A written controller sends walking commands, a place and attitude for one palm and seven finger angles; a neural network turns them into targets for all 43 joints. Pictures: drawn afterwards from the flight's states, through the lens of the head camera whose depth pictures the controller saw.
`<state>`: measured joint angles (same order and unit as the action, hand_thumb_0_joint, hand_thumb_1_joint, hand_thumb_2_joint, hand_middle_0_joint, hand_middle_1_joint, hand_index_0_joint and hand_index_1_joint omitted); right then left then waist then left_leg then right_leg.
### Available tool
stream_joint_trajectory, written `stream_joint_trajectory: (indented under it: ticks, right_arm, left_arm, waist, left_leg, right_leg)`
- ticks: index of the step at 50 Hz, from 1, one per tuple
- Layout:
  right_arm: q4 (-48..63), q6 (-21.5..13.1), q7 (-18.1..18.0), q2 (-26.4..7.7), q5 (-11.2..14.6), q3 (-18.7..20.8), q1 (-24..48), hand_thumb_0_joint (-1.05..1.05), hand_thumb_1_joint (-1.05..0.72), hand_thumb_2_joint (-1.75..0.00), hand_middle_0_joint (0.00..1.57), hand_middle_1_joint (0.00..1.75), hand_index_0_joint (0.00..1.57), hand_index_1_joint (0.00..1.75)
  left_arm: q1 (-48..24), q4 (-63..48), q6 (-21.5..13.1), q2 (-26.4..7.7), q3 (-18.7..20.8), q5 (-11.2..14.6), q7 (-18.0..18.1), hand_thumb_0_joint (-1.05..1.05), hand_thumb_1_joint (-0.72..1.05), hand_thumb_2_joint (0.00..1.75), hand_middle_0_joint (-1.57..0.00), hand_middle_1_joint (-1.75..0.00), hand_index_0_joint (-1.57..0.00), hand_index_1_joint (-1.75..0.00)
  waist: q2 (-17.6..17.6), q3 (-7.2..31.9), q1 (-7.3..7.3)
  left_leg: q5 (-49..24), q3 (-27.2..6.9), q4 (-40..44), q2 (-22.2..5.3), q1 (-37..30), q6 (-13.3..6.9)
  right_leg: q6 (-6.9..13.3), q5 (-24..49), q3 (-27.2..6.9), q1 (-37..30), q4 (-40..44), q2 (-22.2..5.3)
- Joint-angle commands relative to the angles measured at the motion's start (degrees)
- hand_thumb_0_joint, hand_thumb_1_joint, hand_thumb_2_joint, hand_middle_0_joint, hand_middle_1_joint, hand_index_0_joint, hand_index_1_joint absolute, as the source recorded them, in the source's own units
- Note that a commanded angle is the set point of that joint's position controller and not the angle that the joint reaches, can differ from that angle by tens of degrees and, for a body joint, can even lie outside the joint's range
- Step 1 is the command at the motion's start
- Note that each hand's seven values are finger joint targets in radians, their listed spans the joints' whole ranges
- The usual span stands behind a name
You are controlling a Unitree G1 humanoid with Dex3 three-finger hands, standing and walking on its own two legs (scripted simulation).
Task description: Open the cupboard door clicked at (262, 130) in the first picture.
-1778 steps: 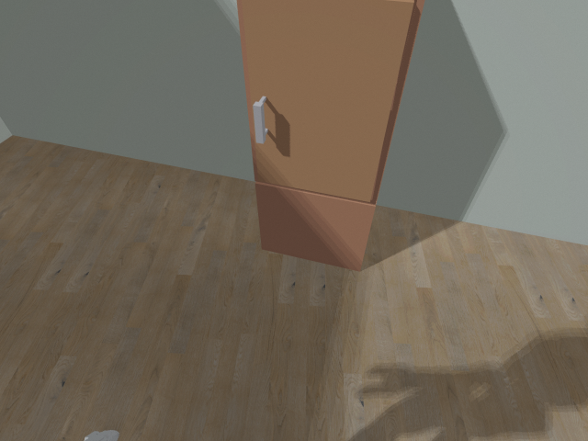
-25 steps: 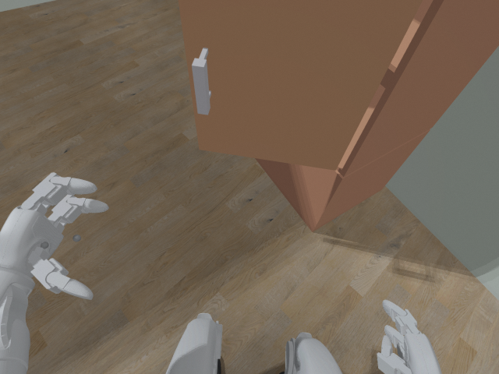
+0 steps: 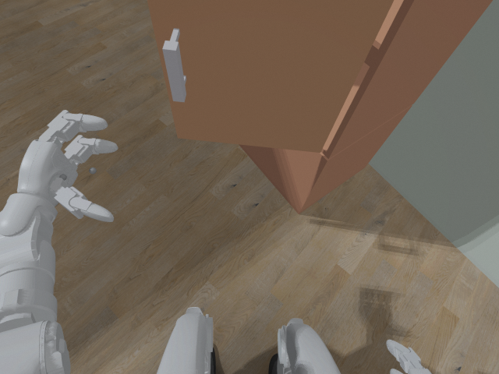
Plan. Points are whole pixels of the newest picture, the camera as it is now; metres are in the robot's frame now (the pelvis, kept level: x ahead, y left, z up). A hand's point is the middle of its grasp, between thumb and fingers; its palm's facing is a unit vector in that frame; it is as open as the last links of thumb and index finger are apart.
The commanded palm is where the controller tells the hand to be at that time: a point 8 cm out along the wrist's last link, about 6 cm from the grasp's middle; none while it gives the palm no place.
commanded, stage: move the hooked fingers beside the handle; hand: left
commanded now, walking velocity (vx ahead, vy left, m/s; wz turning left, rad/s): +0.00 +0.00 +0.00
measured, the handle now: (177, 66) +0.65 +0.16 +0.04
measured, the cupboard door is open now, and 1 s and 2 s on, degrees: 49 49 49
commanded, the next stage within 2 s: slide the fingers in behind the handle in 1.78 s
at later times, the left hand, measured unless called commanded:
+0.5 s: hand (120, 118) +0.50 +0.24 +0.05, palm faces -0.07 -1.00 -0.02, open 14.0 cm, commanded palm +0.51 +0.27 +0.05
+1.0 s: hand (143, 77) +0.61 +0.22 +0.04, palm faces -0.06 -1.00 -0.03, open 14.0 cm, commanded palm +0.62 +0.22 +0.04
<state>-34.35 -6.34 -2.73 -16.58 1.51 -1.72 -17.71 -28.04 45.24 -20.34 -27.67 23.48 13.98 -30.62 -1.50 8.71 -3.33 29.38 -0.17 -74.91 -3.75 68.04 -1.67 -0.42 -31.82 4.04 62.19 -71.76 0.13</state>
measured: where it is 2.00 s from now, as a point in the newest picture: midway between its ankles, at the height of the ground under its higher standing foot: outside the picture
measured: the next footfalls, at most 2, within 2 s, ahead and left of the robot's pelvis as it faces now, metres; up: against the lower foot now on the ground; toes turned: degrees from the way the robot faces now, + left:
none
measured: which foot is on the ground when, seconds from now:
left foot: down 0.00-1.00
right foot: down 0.00-1.00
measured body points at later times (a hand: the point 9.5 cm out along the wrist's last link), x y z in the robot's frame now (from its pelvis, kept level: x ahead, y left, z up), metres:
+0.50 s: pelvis +0.00 -0.01 -0.02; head +0.16 +0.03 +0.40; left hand +0.50 +0.29 +0.05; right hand +0.04 -0.28 -0.12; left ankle +0.05 +0.10 -0.62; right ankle +0.02 -0.13 -0.62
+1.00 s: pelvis +0.00 +0.01 -0.04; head +0.22 +0.05 +0.35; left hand +0.61 +0.27 +0.05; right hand -0.04 -0.26 -0.12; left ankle +0.05 +0.10 -0.62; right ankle +0.02 -0.13 -0.62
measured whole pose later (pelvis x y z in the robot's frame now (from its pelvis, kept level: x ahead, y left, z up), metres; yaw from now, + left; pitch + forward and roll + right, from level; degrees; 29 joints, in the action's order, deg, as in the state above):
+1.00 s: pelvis +0.00 +0.01 -0.04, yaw -4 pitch +35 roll -9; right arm -34.8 2.2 -1.8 -16.0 -2.2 -6.8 -21.1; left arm -75.2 74.9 -14.6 -50.1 25.6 -2.5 -22.3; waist -3.3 5.9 -16.9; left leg 31.2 -2.8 -84.0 -5.5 88.3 -2.2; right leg -0.8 -32.2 5.9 80.7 -77.9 2.1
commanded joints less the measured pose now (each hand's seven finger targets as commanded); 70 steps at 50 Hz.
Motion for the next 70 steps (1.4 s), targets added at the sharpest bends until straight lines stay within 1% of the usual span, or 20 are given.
stream_joint_trajectory:
  ticks: [1,5,8,12,18,20,23,26,31,34,40,42,44,47,48,53,54,57,61,70]
  right_arm:
    - [4.11,-1.05,-0.91,-10.57,-0.05,4.14,-4.55,0.0,-0.9,-0.9,0.2,0.3,0.2,0.3]
    - [3.39,0.25,-0.61,-10.53,-0.22,4.14,-5.79,0.0,-0.9,-0.9,0.2,0.3,0.2,0.3]
    - [3.08,1.3,-0.52,-10.59,-0.27,4.08,-6.54,0.0,-0.9,-0.9,0.2,0.3,0.2,0.3]
    - [2.67,2.55,-0.51,-10.44,-0.4,3.4,-7.26,0.0,-0.9,-0.9,0.2,0.3,0.2,0.3]
    - [1.59,3.73,-0.32,-11.04,-0.83,3.24,-8.75,0.0,-0.9,-0.9,0.2,0.3,0.2,0.3]
    - [1.16,4.3,-0.36,-11.34,-0.79,2.84,-9.16,0.0,-0.9,-0.9,0.2,0.3,0.2,0.3]
    - [1.43,4.84,-0.45,-11.56,-0.96,2.52,-9.67,0.0,-0.9,-0.9,0.2,0.3,0.2,0.3]
    - [1.19,5.37,-0.26,-11.57,-1.27,2.23,-10.49,0.0,-0.9,-0.9,0.2,0.3,0.2,0.3]
    - [1.11,6.21,-0.21,-11.84,-1.33,1.37,-11.39,0.0,-0.9,-0.9,0.2,0.3,0.2,0.3]
    - [0.75,6.45,-0.09,-11.92,-1.73,1.1,-12.3,0.0,-0.9,-0.9,0.2,0.3,0.2,0.3]
    - [-0.06,7.42,-0.11,-12.37,-2.48,0.37,-14.34,0.0,-0.9,-0.9,0.2,0.3,0.2,0.3]
    - [0.07,7.7,-0.22,-12.59,-2.87,-0.07,-15.32,0.0,-0.9,-0.9,0.2,0.3,0.2,0.3]
    - [-0.01,8.01,-0.13,-12.48,-3.24,-0.34,-15.64,0.0,-0.9,-0.9,0.2,0.3,0.2,0.3]
    - [-0.09,8.37,-0.25,-12.59,-3.87,-0.82,-16.97,0.0,-0.9,-0.9,0.2,0.3,0.2,0.3]
    - [-0.15,8.61,-0.18,-12.63,-3.96,-0.84,-17.2,0.0,-0.9,-0.9,0.2,0.3,0.2,0.3]
    - [0.55,10.0,0.63,-12.59,-4.58,-0.68,-19.27,0.0,-0.9,-0.9,0.2,0.3,0.2,0.3]
    - [0.81,10.26,1.0,-12.32,-4.54,-0.41,-19.36,0.0,-0.9,-0.9,0.2,0.3,0.2,0.3]
    - [0.76,10.63,1.29,-12.15,-4.44,-0.11,-20.07,0.0,-0.9,-0.9,0.2,0.3,0.2,0.3]
    - [-0.06,10.44,1.54,-11.98,-4.3,0.31,-20.1,0.0,-0.9,-0.9,0.2,0.3,0.2,0.3]
    - [-1.46,10.16,1.8,-11.38,-3.98,0.79,-20.14,0.0,-0.9,-0.9,0.2,0.3,0.2,0.3]
  left_arm:
    - [-23.83,-6.75,-5.0,-16.47,4.24,0.46,1.06,0.0,-0.5,0.3,-0.3,-1.2,-0.3,-1.2]
    - [-27.58,-4.24,-5.59,-17.27,3.99,-0.84,1.63,0.0,-0.5,0.3,-0.3,-1.2,-0.3,-1.2]
    - [-28.16,-0.3,-5.5,-19.46,5.89,-1.3,2.02,0.0,-0.5,0.3,-0.3,-1.2,-0.3,-1.2]
    - [-35.93,3.92,-5.55,-21.17,5.24,-2.75,2.34,0.0,-0.5,0.3,-0.3,-1.2,-0.3,-1.2]
    - [-43.12,6.0,-6.14,-23.63,4.89,-4.08,2.38,0.0,-0.5,0.3,-0.3,-1.2,-0.3,-1.2]
    - [-45.04,9.27,-4.83,-24.39,4.47,-4.86,2.42,0.0,-0.5,0.3,-0.3,-1.2,-0.3,-1.2]
    - [-47.33,9.95,-3.96,-27.62,6.14,-5.76,3.0,0.0,-0.5,0.3,-0.3,-1.2,-0.3,-1.2]
    - [-50.56,10.38,-3.3,-28.81,6.2,-6.52,3.52,0.0,-0.5,0.3,-0.3,-1.2,-0.3,-1.2]
    - [-54.9,13.63,-1.9,-32.54,6.87,-8.41,4.37,0.0,-0.5,0.3,-0.3,-1.2,-0.3,-1.2]
    - [-59.1,13.19,-1.68,-33.2,6.06,-9.6,4.98,0.0,-0.5,0.3,-0.3,-1.2,-0.3,-1.2]
    - [-65.93,16.61,0.62,-32.49,3.36,-11.77,6.43,0.0,-0.5,0.3,-0.3,-1.2,-0.3,-1.2]
    - [-67.22,17.15,1.08,-34.8,4.57,-12.68,7.1,0.0,-0.5,0.3,-0.3,-1.2,-0.3,-1.2]
    - [-70.2,17.31,1.71,-33.87,2.82,-13.71,7.74,0.0,-0.5,0.3,-0.3,-1.2,-0.3,-1.2]
    - [-72.87,17.36,1.86,-37.84,4.73,-15.19,8.65,0.0,-0.5,0.3,-0.3,-1.2,-0.3,-1.2]
    - [-74.59,17.12,2.18,-36.67,3.18,-15.64,8.88,0.0,-0.5,0.3,-0.3,-1.2,-0.3,-1.2]
    - [-70.33,15.0,3.59,-39.88,6.58,-16.7,9.18,0.0,-0.5,0.3,-0.3,-1.2,-0.3,-1.2]
    - [-68.76,14.85,4.25,-38.08,5.89,-16.76,9.09,0.0,-0.5,0.3,-0.3,-1.2,-0.3,-1.2]
    - [-67.57,13.14,5.01,-38.43,7.44,-16.01,8.88,0.0,-0.5,0.3,-0.3,-1.2,-0.3,-1.2]
    - [-68.68,8.74,4.28,-39.69,8.74,-15.02,8.82,0.0,-0.5,0.3,-0.3,-1.2,-0.3,-1.2]
    - [-63.38,12.65,4.21,-32.49,4.77,-13.53,7.84,0.0,-0.5,0.3,-0.3,-1.2,-0.3,-1.2]
  waist:
    - [-5.9,23.87,-0.95]
    - [-7.39,26.36,-1.1]
    - [-4.95,27.21,-1.38]
    - [-5.6,24.53,-3.49]
    - [-9.14,29.92,-5.02]
    - [-7.92,27.02,-6.2]
    - [-9.33,29.67,-6.13]
    - [-9.38,30.88,-7.31]
    - [-9.91,29.79,-8.88]
    - [-14.74,32.45,-9.48]
    - [-16.09,30.73,-12.66]
    - [-15.94,31.52,-13.04]
    - [-17.86,31.46,-13.95]
    - [-18.76,33.17,-14.51]
    - [-19.59,33.33,-15.34]
    - [-22.71,36.75,-13.0]
    - [-22.62,37.35,-12.69]
    - [-20.23,36.47,-12.85]
    - [-20.67,37.83,-12.66]
    - [-18.66,32.41,-13.11]
  left_leg:
    - [-14.18,-4.36,9.95,1.44,-25.27,0.61]
    - [-17.64,-4.72,9.31,1.25,-27.16,0.77]
    - [-18.47,-3.89,8.06,1.29,-24.44,0.2]
    - [-16.14,-3.36,6.46,1.39,-20.11,-0.43]
    - [-19.38,-4.4,4.79,0.89,-23.48,-0.26]
    - [-17.84,-4.63,4.45,0.72,-21.08,-0.47]
    - [-18.2,-4.41,3.71,0.82,-20.11,-0.67]
    - [-19.29,-4.5,2.69,0.65,-19.4,-0.92]
    - [-18.09,-4.63,1.4,0.28,-16.37,-1.17]
    - [-20.19,-5.52,1.05,0.09,-19.57,-0.8]
    - [-19.42,-7.15,0.66,-0.46,-20.52,-0.63]
    - [-20.38,-7.84,0.4,-0.59,-20.7,-0.71]
    - [-19.95,-8.15,0.13,-0.78,-21.02,-0.51]
    - [-21.9,-8.56,-1.02,-0.93,-20.81,-0.63]
    - [-22.65,-8.94,-1.03,-1.12,-21.86,-0.45]
    - [-30.03,-9.83,-0.61,-1.61,-26.41,0.45]
    - [-30.93,-9.93,-0.43,-1.59,-27.26,0.61]
    - [-30.75,-9.42,-0.16,-1.69,-26.27,0.07]
    - [-30.48,-8.86,0.33,-1.58,-26.97,0.04]
    - [-31.44,-7.76,1.48,-1.33,-26.85,-0.22]
  right_leg:
    - [2.69,10.38,-0.96,-1.8,8.74,2.15]
    - [2.72,12.5,-0.88,-1.32,8.1,2.18]
    - [2.43,14.43,-1.41,-3.21,7.93,2.43]
    - [2.27,13.59,-1.89,-1.76,7.52,2.66]
    - [2.25,14.88,-1.67,0.86,6.41,2.84]
    - [2.12,13.83,-1.53,2.0,6.53,2.88]
    - [2.03,14.3,-1.82,1.39,6.23,2.83]
    - [1.84,15.32,-1.84,1.39,5.86,2.98]
    - [1.7,14.42,-1.77,2.9,5.49,3.29]
    - [2.03,14.46,-1.12,5.66,4.72,3.4]
    - [2.02,12.9,0.18,11.43,4.16,3.46]
    - [2.13,13.22,0.6,12.07,3.37,3.57]
    - [2.12,12.91,0.83,13.7,3.21,3.58]
    - [2.24,13.94,1.09,13.94,2.14,3.64]
    - [2.16,14.12,1.26,14.98,2.19,3.62]
    - [2.45,16.81,2.15,13.9,1.58,3.78]
    - [2.4,17.12,2.25,13.97,1.74,3.95]
    - [2.24,18.36,2.02,12.12,2.46,4.26]
    - [2.07,19.31,1.57,9.59,3.75,4.35]
    - [2.17,20.82,1.45,8.47,5.99,4.51]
